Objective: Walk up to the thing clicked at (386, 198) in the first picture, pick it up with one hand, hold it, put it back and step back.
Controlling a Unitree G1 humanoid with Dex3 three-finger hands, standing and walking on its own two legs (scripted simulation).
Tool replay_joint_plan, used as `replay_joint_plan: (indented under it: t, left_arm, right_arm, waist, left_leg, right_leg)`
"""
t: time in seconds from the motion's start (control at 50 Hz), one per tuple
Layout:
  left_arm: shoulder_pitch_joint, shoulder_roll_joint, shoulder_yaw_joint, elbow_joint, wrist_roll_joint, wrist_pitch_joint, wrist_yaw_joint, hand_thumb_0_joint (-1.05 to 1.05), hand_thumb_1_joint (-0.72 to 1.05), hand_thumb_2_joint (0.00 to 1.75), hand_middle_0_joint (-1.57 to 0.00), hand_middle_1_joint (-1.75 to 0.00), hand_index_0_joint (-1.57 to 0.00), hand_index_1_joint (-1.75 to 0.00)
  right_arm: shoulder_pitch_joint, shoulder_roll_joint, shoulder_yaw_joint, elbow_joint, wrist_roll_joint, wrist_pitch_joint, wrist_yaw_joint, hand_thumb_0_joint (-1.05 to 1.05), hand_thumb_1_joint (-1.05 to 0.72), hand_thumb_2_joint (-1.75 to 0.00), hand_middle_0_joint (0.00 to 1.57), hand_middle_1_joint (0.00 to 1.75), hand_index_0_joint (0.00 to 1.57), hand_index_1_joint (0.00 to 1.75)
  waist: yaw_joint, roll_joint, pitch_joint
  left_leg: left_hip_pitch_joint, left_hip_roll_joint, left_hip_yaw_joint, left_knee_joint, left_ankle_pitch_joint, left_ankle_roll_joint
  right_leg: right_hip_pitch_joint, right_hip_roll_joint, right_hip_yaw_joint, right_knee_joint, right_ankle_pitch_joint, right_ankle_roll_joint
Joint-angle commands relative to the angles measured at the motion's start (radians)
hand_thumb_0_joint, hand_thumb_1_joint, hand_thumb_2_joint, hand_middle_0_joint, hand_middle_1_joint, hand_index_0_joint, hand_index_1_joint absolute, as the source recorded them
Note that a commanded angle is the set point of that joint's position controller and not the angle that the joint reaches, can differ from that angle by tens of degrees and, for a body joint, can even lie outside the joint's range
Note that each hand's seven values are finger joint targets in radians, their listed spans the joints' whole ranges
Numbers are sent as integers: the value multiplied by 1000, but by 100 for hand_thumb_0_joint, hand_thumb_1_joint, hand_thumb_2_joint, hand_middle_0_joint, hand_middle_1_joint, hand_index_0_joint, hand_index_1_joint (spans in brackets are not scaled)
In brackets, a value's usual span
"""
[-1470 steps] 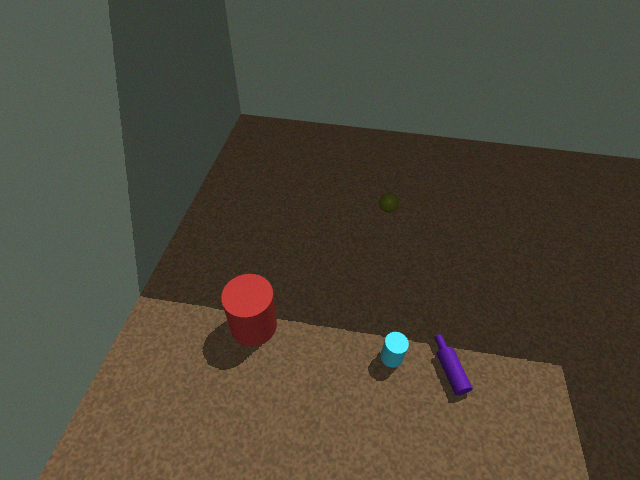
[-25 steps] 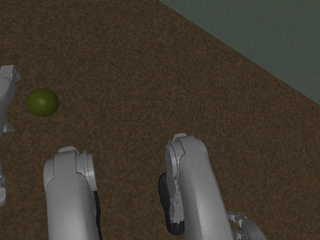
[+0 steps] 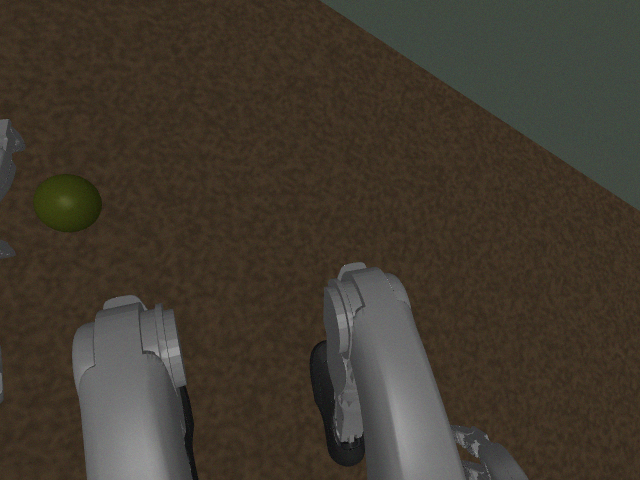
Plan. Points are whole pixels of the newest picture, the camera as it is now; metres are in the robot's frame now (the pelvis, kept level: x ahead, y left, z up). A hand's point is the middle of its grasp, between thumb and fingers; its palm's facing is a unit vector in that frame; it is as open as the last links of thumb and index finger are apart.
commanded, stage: rise first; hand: left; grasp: from above
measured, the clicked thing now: (68, 203) +0.48 +0.28 -0.29
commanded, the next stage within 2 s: approach in 0.56 s
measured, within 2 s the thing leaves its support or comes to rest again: neither
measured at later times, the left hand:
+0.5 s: hand out of the picture +0.44 +0.33 -0.15, palm faces -0.44 -0.07 -0.90, open 13.9 cm
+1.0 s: hand (47, 185) +0.47 +0.27 -0.17, palm faces -0.40 -0.05 -0.92, open 14.0 cm
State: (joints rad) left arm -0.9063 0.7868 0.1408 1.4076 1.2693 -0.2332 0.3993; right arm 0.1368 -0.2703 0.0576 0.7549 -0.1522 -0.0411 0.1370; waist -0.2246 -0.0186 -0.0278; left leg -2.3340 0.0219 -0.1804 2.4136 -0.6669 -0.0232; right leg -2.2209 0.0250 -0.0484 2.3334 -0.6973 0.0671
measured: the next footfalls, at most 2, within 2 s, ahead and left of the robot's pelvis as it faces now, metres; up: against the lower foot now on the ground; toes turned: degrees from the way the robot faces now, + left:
none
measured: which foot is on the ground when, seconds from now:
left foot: down 0.00-1.00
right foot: down 0.00-1.00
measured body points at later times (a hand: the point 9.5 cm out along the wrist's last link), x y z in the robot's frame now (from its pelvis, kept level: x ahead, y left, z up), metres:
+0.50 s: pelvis +0.00 +0.00 +0.01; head +0.23 +0.07 +0.39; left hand +0.45 +0.33 -0.10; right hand +0.07 -0.28 -0.10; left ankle +0.08 +0.13 -0.29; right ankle +0.10 -0.14 -0.29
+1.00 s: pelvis -0.01 +0.00 +0.00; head +0.23 +0.08 +0.37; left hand +0.48 +0.27 -0.12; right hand +0.05 -0.27 -0.09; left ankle +0.08 +0.13 -0.29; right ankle +0.10 -0.14 -0.29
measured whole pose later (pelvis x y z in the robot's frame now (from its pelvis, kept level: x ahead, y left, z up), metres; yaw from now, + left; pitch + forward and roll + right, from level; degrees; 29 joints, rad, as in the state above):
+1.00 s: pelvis -0.01 +0.00 +0.00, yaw +0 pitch +33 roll -9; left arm -1.04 0.73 0.03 1.53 1.31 -0.21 0.47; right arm 0.15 -0.27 0.09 0.76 -0.17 -0.08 0.13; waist -0.28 -0.03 -0.04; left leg -2.35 0.02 -0.18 2.41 -0.64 -0.03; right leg -2.24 0.02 -0.05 2.33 -0.67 0.06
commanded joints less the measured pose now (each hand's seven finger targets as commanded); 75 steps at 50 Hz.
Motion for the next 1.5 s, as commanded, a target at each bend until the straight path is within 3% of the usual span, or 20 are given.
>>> replay_joint_plan:
  t: [0.0, 0.12, 0.2, 0.26, 0.32, 0.34, 0.64, 0.66, 0.8, 0.86, 1.02, 1.14, 1.16, 1.2, 1.24, 1.26, 1.34, 1.36, 1.42, 1.48]
  left_arm:
    - [-272, 255, 18, -152, -26, 10, 26, 0, -57, 103, -11, -100, -8, -102]
    - [-287, 236, 4, -165, -34, 9, 16, 0, -56, 104, -11, -99, -9, -102]
    - [-282, 266, 25, -172, -33, 2, 14, 0, -55, 102, -13, -97, -10, -100]
    - [-297, 238, 0, -151, -29, -1, 12, 0, -54, 101, -13, -97, -11, -100]
    - [-275, 264, 20, -131, -27, 0, 15, 0, -54, 101, -13, -97, -11, -99]
    - [-285, 247, 4, -120, -26, 0, 13, 0, -55, 102, -14, -96, -11, -99]
    - [-322, 270, 15, -136, -13, -10, 25, 0, -55, 104, -19, -91, -13, -97]
    - [-303, 263, 3, -102, -10, -7, 25, 0, -54, 102, -12, -97, -10, -99]
    - [-439, 119, -104, -83, -13, -13, 43, 0, -57, 106, -9, -102, -7, -104]
    - [-493, 111, -122, -57, -2, -5, 73, 0, -56, 103, -8, -102, -7, -103]
    - [-476, 225, -20, 47, 42, 108, 161, 0, -57, 103, -8, -101, -7, -102]
    - [-342, 244, 14, 42, -29, 175, 115, 0, -57, 102, -7, -102, -7, -102]
    - [-341, 237, 1, 58, -46, 175, 102, 0, -57, 101, -6, -101, -7, -101]
    - [-346, 198, -33, 38, -73, 165, 58, 0, -57, 100, -6, -103, -7, -102]
    - [-344, 214, -24, 10, -105, 143, 29, 0, -56, 99, -6, -103, -7, -102]
    - [-377, 270, 13, -60, -110, 120, 17, 0, -58, 100, -6, -104, -7, -103]
    - [-362, 223, -9, -62, -84, 43, -17, 0, -57, 99, -6, -104, -7, -103]
    - [-378, 177, -53, -72, -80, 24, -20, 0, -58, 99, -6, -103, -7, -103]
    - [-350, 199, -46, -36, -64, -21, 8, 0, -56, 100, -6, -102, -6, -102]
    - [-392, 226, -42, -20, -15, -57, 66, 0, -54, 100, -6, -101, -7, -101]
  right_arm:
    - [189, -253, -88, -15, 10, -2, -9, 0, -91, -90, 20, 30, 20, 30]
    - [201, -254, -90, -19, 13, 0, -7, 0, -91, -90, 20, 30, 20, 30]
    - [200, -255, -86, -20, 17, 2, -9, 0, -91, -90, 20, 30, 20, 30]
    - [196, -248, -81, -17, 17, 1, -11, 0, -91, -90, 20, 30, 20, 30]
    - [201, -248, -81, -14, 18, 0, -12, 0, -91, -90, 20, 30, 20, 30]
    - [205, -247, -78, -14, 15, -2, -12, 0, -91, -90, 20, 30, 20, 30]
    - [189, -252, -76, -13, 13, -1, -16, 0, -91, -90, 20, 30, 20, 30]
    - [183, -248, -71, -14, 13, -2, -16, 0, -90, -89, 20, 30, 20, 30]
    - [217, -252, -68, 6, 1, -23, -14, 0, -90, -89, 20, 30, 20, 30]
    - [221, -261, -62, 13, -6, -35, -18, 0, -90, -89, 20, 30, 20, 30]
    - [209, -265, -33, -20, -22, -47, 2, 0, -90, -89, 20, 30, 20, 30]
    - [201, -270, -25, -46, -6, -50, 24, 0, -90, -90, 20, 30, 20, 30]
    - [195, -264, -24, -48, -2, -49, 26, 0, -90, -90, 20, 30, 20, 30]
    - [215, -262, -25, -39, 1, -53, 32, 0, -90, -90, 20, 30, 20, 30]
    - [219, -258, -24, -37, 1, -53, 31, 0, -90, -90, 20, 30, 20, 30]
    - [228, -276, -29, -53, -1, -58, 31, 0, -90, -90, 20, 30, 20, 30]
    - [258, -280, -32, -28, -15, -50, 30, 0, -90, -90, 20, 30, 20, 30]
    - [264, -267, -29, -16, -14, -47, 31, 0, -90, -90, 20, 30, 20, 30]
    - [247, -285, -32, -22, -20, -45, 26, 0, -90, -90, 20, 30, 20, 30]
    - [231, -288, -20, -13, -29, -41, 21, 0, -90, -90, 20, 30, 20, 30]
  waist:
    - [8, 334, -680]
    - [-11, 300, -657]
    - [8, 300, -674]
    - [-5, 297, -661]
    - [7, 268, -663]
    - [-9, 255, -650]
    - [-1, 308, -656]
    - [2, 310, -648]
    - [-83, 288, -614]
    - [-95, 323, -619]
    - [-64, 412, -653]
    - [-25, 322, -699]
    - [-38, 300, -676]
    - [-71, 224, -625]
    - [-66, 203, -640]
    - [-73, 204, -654]
    - [-91, 221, -653]
    - [-97, 248, -652]
    - [-89, 271, -605]
    - [-96, 298, -594]
  left_leg:
    - [582, -10, 123, -264, 141, 40]
    - [555, -10, 124, -263, 126, 47]
    - [564, -13, 120, -275, 128, 45]
    - [553, -15, 124, -267, 126, 46]
    - [541, -16, 134, -257, 145, 49]
    - [530, -15, 133, -251, 143, 51]
    - [542, -19, 129, -273, 104, 43]
    - [533, -21, 131, -270, 99, 44]
    - [537, -14, 111, -259, 84, 42]
    - [553, -12, 109, -256, 75, 36]
    - [569, -14, 138, -252, 143, 35]
    - [503, -14, 143, -234, 177, 58]
    - [459, -13, 144, -226, 152, 63]
    - [389, -13, 138, -212, 121, 72]
    - [389, -10, 129, -200, 135, 72]
    - [396, -10, 127, -187, 165, 71]
    - [432, -10, 116, -169, 186, 56]
    - [446, -11, 116, -171, 172, 51]
    - [458, -11, 107, -176, 109, 41]
    - [482, -10, 100, -178, 97, 37]
  right_leg:
    - [256, 19, -118, -228, 214, -99]
    - [267, 18, -115, -251, 207, -96]
    - [274, 17, -116, -248, 203, -97]
    - [269, 18, -113, -251, 202, -97]
    - [303, 19, -104, -266, 219, -94]
    - [308, 19, -103, -270, 223, -92]
    - [263, 16, -114, -256, 174, -97]
    - [263, 18, -111, -256, 172, -99]
    - [211, 22, -129, -260, 169, -98]
    - [192, 22, -136, -251, 161, -97]
    - [216, 18, -124, -219, 233, -102]
    - [318, 30, -112, -229, 268, -92]
    - [320, 32, -108, -233, 247, -89]
    - [342, 35, -103, -247, 221, -81]
    - [372, 34, -102, -248, 233, -77]
    - [395, 29, -105, -242, 262, -75]
    - [405, 35, -120, -236, 277, -80]
    - [390, 36, -121, -233, 261, -81]
    - [325, 36, -138, -235, 189, -91]
    - [292, 40, -150, -215, 186, -92]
